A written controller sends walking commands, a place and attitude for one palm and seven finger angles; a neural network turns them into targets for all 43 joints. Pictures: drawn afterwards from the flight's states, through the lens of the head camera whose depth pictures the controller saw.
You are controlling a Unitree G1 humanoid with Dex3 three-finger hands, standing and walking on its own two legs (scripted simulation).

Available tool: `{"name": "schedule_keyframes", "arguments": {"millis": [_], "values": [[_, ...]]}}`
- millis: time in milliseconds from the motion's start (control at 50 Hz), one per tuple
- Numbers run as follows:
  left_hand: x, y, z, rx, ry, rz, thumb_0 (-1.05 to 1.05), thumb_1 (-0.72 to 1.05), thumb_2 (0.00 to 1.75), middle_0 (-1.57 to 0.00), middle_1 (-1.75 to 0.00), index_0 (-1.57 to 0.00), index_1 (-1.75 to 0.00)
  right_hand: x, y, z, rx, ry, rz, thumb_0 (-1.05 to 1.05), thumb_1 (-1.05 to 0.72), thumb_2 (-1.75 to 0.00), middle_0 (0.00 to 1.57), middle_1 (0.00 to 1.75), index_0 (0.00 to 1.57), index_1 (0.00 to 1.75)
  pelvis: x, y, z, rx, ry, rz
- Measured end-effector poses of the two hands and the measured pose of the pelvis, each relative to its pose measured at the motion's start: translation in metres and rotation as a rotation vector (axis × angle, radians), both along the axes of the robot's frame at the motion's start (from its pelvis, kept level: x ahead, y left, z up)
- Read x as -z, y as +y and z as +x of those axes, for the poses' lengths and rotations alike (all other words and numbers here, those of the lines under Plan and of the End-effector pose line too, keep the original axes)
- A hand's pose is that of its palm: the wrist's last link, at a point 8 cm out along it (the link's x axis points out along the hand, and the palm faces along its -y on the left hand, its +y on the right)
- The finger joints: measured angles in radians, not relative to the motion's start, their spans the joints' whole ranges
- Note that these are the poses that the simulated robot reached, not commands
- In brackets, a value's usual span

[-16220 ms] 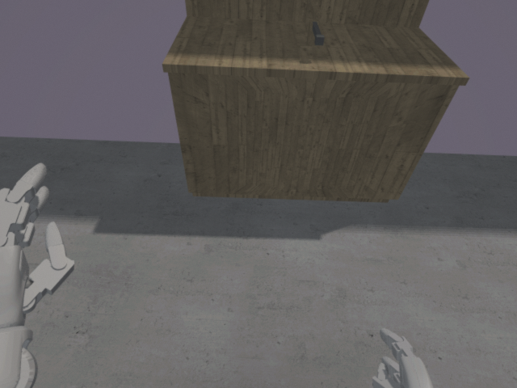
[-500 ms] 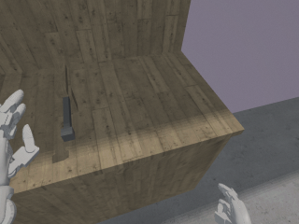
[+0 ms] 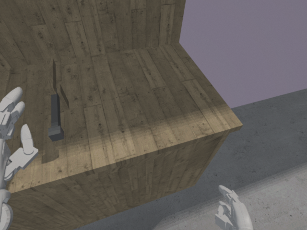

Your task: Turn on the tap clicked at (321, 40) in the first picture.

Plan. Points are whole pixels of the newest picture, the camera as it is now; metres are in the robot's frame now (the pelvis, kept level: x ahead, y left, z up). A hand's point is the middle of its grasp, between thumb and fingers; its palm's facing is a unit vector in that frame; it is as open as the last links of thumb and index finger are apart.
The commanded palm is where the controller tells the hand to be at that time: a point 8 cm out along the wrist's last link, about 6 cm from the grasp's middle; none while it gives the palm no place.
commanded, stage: shuffle to correct the standing spot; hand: left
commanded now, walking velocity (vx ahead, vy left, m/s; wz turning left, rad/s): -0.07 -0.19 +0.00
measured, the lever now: (56, 133) +0.32 +0.28 +0.06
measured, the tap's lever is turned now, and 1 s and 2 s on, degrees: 0 0 0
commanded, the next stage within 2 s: come to a stop and stand still in 1.48 s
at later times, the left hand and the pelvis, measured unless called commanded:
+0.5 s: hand (66, 154) +0.22 +0.18 +0.16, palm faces +0.34 -0.87 -0.37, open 7.4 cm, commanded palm +0.16 +0.23 +0.17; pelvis +0.00 -0.05 -0.01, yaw +0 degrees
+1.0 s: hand (38, 181) +0.17 +0.21 +0.16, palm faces +0.35 -0.85 -0.40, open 7.4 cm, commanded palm +0.12 +0.25 +0.17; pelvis -0.04 -0.03 -0.01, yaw +0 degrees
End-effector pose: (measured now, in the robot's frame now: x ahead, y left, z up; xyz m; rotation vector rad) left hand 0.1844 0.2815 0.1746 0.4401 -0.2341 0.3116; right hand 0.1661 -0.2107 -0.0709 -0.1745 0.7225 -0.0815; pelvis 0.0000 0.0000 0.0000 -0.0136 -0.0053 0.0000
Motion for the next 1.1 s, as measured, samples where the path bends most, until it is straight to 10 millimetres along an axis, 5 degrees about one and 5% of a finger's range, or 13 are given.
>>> {"name": "schedule_keyframes", "arguments": {"millis": [280, 440, 600, 800, 960, 1100], "values": [[0.001, -0.043, -0.006, -0.002, 0.005, -0.016, 0.01, 0.89, 0.89, -0.21, -0.3, -0.21, -0.3, 0.004, -0.064, -0.006, 0.051, -0.013, -0.043, 0.02, -0.91, -0.9, 0.2, 0.3, 0.2, 0.3, 0.006, -0.039, -0.003, 0.004, 0.006, -0.001], [0.002, -0.057, -0.003, 0.007, 0.0, -0.019, 0.01, 0.89, 0.89, -0.21, -0.3, -0.21, -0.3, 0.008, -0.083, -0.013, 0.082, 0.004, -0.053, 0.02, -0.91, -0.9, 0.2, 0.3, 0.2, 0.3, 0.009, -0.051, 0.0, 0.001, 0.009, 0.001], [-0.005, -0.059, -0.002, 0.016, -0.002, 0.03, 0.01, 0.89, 0.89, -0.21, -0.3, -0.21, -0.3, 0.012, -0.08, -0.014, 0.069, 0.029, -0.045, 0.02, -0.91, -0.9, 0.2, 0.3, 0.2, 0.3, 0.008, -0.055, -0.001, 0.006, 0.013, 0.004], [-0.009, -0.06, -0.02, 0.063, -0.018, 0.097, 0.01, 0.89, 0.89, -0.21, -0.3, -0.21, -0.3, 0.015, -0.069, -0.023, 0.054, 0.008, -0.031, 0.02, -0.91, -0.9, 0.2, 0.3, 0.2, 0.3, 0.011, -0.051, -0.026, 0.005, 0.017, -0.001], [-0.003, -0.038, -0.049, 0.023, -0.015, 0.043, 0.01, 0.88, 0.89, -0.22, -0.3, -0.21, -0.3, 0.012, -0.056, -0.055, 0.067, 0.042, -0.065, 0.02, -0.91, -0.9, 0.2, 0.3, 0.2, 0.3, 0.011, -0.035, -0.036, -0.003, 0.012, 0.002], [0.0, -0.022, -0.052, -0.038, -0.038, 0.044, 0.01, 0.89, 0.89, -0.21, -0.3, -0.21, -0.3, 0.019, -0.04, -0.063, 0.036, 0.036, -0.033, 0.02, -0.91, -0.9, 0.2, 0.3, 0.2, 0.3, 0.016, -0.029, -0.042, -0.008, -0.011, -0.003]]}}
